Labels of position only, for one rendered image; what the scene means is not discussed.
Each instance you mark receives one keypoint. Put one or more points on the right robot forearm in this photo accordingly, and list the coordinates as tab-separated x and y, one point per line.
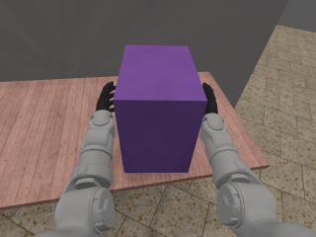
223	156

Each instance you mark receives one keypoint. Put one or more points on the carton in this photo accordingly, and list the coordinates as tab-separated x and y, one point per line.
159	105

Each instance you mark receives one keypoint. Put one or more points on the left robot upper arm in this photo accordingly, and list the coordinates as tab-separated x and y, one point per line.
87	212

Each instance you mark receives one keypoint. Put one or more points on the left robot forearm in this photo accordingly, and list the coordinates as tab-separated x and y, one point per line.
96	154

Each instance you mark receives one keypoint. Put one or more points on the right robot upper arm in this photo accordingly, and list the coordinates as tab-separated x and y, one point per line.
250	210

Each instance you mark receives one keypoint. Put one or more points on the robot right hand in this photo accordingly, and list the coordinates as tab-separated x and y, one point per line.
211	105

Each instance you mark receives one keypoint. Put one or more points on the robot left hand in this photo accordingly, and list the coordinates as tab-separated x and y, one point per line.
104	102

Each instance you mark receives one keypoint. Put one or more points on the table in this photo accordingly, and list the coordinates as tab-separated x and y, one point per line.
42	127

